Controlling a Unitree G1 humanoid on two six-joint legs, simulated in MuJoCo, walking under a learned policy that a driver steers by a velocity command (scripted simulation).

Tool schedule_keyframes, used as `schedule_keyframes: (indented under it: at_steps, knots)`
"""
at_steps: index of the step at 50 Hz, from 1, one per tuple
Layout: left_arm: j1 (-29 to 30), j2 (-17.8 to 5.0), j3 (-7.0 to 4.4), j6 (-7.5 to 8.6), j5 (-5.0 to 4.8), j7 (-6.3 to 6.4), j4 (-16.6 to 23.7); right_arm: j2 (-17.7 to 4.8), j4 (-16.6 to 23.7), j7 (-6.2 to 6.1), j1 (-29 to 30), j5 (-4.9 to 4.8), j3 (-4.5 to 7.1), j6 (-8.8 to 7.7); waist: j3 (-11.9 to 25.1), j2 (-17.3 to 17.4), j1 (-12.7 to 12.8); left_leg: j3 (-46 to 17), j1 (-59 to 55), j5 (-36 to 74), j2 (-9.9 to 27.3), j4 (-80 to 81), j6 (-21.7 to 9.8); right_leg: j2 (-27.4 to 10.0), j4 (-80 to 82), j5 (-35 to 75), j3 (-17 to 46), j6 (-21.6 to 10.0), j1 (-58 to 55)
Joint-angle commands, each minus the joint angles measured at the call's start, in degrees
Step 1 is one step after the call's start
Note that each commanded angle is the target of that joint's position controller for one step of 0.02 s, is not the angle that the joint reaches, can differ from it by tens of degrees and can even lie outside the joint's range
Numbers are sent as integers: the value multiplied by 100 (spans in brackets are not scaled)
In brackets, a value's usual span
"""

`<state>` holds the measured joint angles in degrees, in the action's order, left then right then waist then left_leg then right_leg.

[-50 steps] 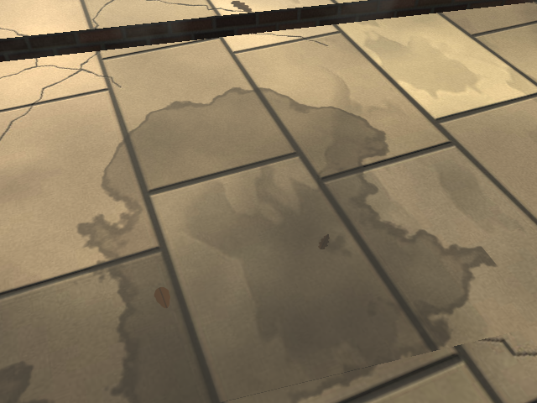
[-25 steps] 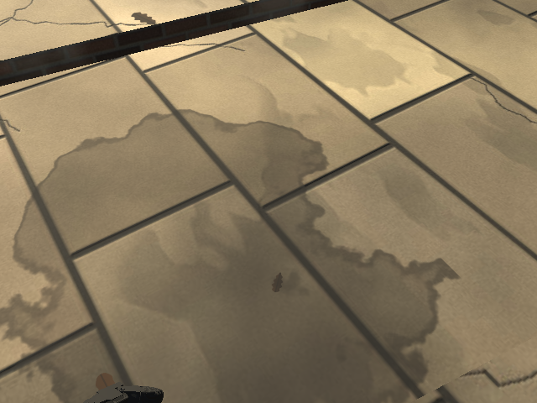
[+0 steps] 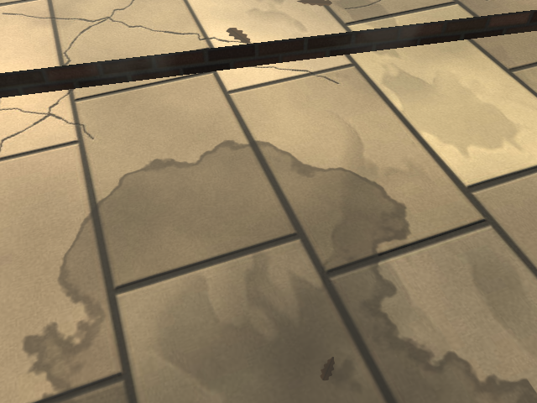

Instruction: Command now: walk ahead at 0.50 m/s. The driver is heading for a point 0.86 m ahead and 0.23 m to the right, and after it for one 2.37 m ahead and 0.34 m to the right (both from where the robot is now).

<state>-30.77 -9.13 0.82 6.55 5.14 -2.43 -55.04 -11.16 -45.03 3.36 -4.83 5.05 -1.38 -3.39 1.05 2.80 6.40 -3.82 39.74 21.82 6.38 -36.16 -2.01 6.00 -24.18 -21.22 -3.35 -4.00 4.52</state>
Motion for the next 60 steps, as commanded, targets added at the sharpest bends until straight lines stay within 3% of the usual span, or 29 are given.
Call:
schedule_keyframes:
  at_steps: [1, 7, 8, 9, 11, 12, 13, 14, 15, 16, 17, 19, 21, 23, 26, 31, 33, 35, 36, 37, 38, 39, 40, 41, 44, 50, 57, 59, 60]
  knots:
    - [-663, -469, -1, 58, -21, 11, -115, -404, 522, -44, 594, 37, 107, 31, -771, -280, 30, -95, 455, -35, 116, 434, 33, -1763, 157, 1256, 1332, -1105, -89]
    - [-1151, -610, 10, -41, -141, 138, -427, -331, 681, 7, 1334, -22, 86, 97, -1209, -288, 348, 218, -456, -422, 117, 1291, -66, -1607, -421, 791, 1473, -752, -86]
    - [-212, -1198, -336, -279, -841, 431, -293, -714, 680, -8, 1376, -1132, 294, -83, -1678, -443, 92, -189, -670, -1068, -40, 1361, 6, -1610, -1061, 1691, 1468, -547, 511]
    - [-241, -1269, -341, -368, -766, 529, -270, -817, 488, -14, 747, -1138, 334, -185, -1080, -165, -167, 19, -1241, -915, -171, 1532, -22, -1516, -1809, 2624, 1265, -483, 193]
    - [-431, -848, -301, -366, -653, 485, -385, -910, -211, -85, -1277, -780, 492, -281, 319, 183, -955, 361, -4356, 473, -160, 1352, -144, -965, -4380, 2176, 886, -108, 1373]
    - [-918, -188, -209, -246, -668, 408, -557, -1057, -607, -84, -2537, -544, 513, -254, 1501, 1325, -1265, -317, -7041, 2895, 903, -297, -603, -190, -7083, -2150, 655, 271, 3482]
    - [-1471, -385, -179, -41, -911, 330, -495, -1154, -595, -83, -2896, -567, 507, -218, 2606, 1677, -1395, -1485, -8000, 3341, 1711, -865, -1268, -294, -8420, -2548, 1543, 360, 4405]
    - [-1028, -614, -224, 88, -1094, 319, -59, -1555, -783, -90, -3051, -647, 691, -93, 3087, 1666, -1498, -2726, -7899, 136, 2196, 309, -1903, -475, -8709, -2098, 1516, 436, 4976]
    - [-179, -543, -243, 38, -1182, 410, 271, -1439, -903, -185, -2618, -635, 688, -5, 2229, 724, -1334, -2889, -6854, -2332, 2153, 1336, -1902, -831, -8547, -1421, 886, 579, 5515]
    - [569, -621, -303, -59, -1034, 535, 472, -992, -709, -286, -1747, -602, 544, -15, 1229, -179, -1132, -2400, -5427, -2463, 1904, 1732, -1672, -1031, -8317, -770, 530, 642, 5454]
    - [578, -479, -307, -200, -849, 582, 516, -841, -599, -302, -1195, -482, 457, -82, 898, -508, -821, -2195, -4174, -2083, 2052, 1872, -1731, -1111, -8433, -436, 582, 612, 4894]
    - [592, -260, -366, -433, -788, 573, 575, -479, -654, -205, -476, -500, 369, -235, -87, -206, -320, -1216, -2437, -2548, 1530, 2277, -1126, -1500, -6871, 121, 1057, 385, 4245]
    - [926, -366, -468, -417, -723, 561, 767, -519, -748, -279, -334, -422, 379, -311, -587, 173, -279, 143, -1473, -2142, 735, 2651, -709, -1389, -4794, 1063, 941, 353, 3472]
    - [1255, -356, -489, -339, -612, 451, 872, -786, -839, -431, -450, -338, 436, -328, -430, 258, -288, 726, -1525, -1576, 455, 2616, -728, -1267, -3081, 2106, 698, 354, 2827]
    - [1892, -333, -435, -375, -616, 235, 1120, -1227, -901, -527, -710, -556, 615, -289, -241, 6, -476, 599, -2549, -1362, 946, 2790, -883, -1279, -2065, 2365, 640, 239, 2855]
    - [3063, -640, -501, -446, -613, 59, 1632, -1250, -1043, -502, -1298, -656, 759, -45, -548, -253, -875, 856, -4096, -1628, 1208, 2373, -638, -1161, -1461, 1507, 320, -141, 3658]
    - [2961, -775, -566, -462, -610, 16, 1701, -1421, -970, -480, -1218, -648, 825, 45, -301, -78, -726, 1183, -4163, -306, 1089, 1634, -473, -823, -1316, 894, -90, -306, 2944]
    - [1336, -1347, -891, -471, -640, 63, 1256, -1330, -837, -495, -1073, -582, 772, 89, 576, -267, 65, 1625, -3183, 662, 594, -693, -117, -363, -929, 1239, -91, -673, 354]
    - [565, -2190, -1110, -464, -679, 152, 1125, -930, -478, -453, -1161, -406, 608, -17, 1102, -1475, 124, 1699, -747, -2034, -170, -3154, 315, -1763, -439, 845, 2599, -1532, -1775]
    - [428, -2227, -1037, -406, -661, 148, 1229, -782, -355, -344, -1033, -441, 518, -292, 1914, -1735, 24, 355, 549, -5363, -923, -4274, 359, -2554, 675, 490, 5070, -2111, -2747]
    - [566, -1833, -911, -367, -567, 148, 1244, -1125, -254, -253, -545, -684, 631, -470, 1516, -1250, 115, -94, 1232, -5055, -589, -4506, 203, -2431, 769, 498, 4485, -1801, -2639]
    - [977, -1566, -842, -338, -578, 176, 1313, -1135, -241, -253, -394, -723, 619, -551, 970, -915, -63, -57, 1188, -4530, -319, -4062, 76, -2220, 728, 944, 3631, -1558, -1857]
    - [1485, -1391, -789, -328, -603, 182, 1413, -1110, -299, -317, -356, -608, 646, -548, 584, -408, -350, -30, 709, -4153, -91, -3495, 94, -1989, 775, 1589, 2996, -1353, -906]
    - [1822, -1221, -732, -304, -585, 190, 1492, -1159, -317, -369, -390, -527, 710, -475, 416, -407, -577, -26, 180, -3953, 64, -3025, 126, -1791, 884, 2137, 2557, -1207, -216]
    - [1820, -1285, -737, -250, -613, 269, 1492, -943, -194, -394, -349, -474, 723, -269, 328, -429, -765, 73, -361, -3525, -45, -2274, 343, -1529, 1108, 2661, 2141, -1214, 537]
    - [1236, -1394, -784, -272, -652, 390, 1261, -651, 255, -349, 882, -503, 606, -276, -67, -758, -385, 70, -697, -1707, -498, 161, 427, -1153, 1148, 1938, 1832, -865, 914]
    - [949, -1392, -828, -332, -666, 435, 1071, -1007, 523, -231, 1108, -591, 659, -456, -115, -928, -377, -132, -1239, -2386, -632, 991, 193, -1480, 307, 1818, 2710, -735, 161]
    - [1116, -1237, -770, -355, -644, 422, 1174, -1208, 281, -263, 174, -541, 770, -520, 339, -927, -840, -8, -2666, -2484, -628, 1258, -69, -1101, -539, 2459, 2611, -528, 376]
    - [1193, -955, -649, -325, -553, 383, 1253, -1474, 129, -281, -772, -441, 845, -530, 1081, -540, -1254, -641, -4080, -2624, 140, 1057, -429, -815, -1907, 2167, 2119, -337, 950]
